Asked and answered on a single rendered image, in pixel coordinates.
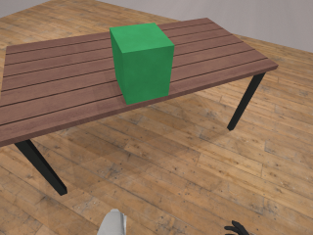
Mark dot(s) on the robot left thigh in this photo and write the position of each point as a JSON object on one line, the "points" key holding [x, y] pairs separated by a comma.
{"points": [[114, 223]]}

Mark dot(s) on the carton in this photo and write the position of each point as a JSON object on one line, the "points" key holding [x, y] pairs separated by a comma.
{"points": [[142, 58]]}

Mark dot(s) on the table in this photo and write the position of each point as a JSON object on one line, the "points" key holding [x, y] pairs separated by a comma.
{"points": [[52, 85]]}

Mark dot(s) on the robot right hand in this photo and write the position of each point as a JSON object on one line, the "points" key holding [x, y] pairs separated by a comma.
{"points": [[238, 228]]}

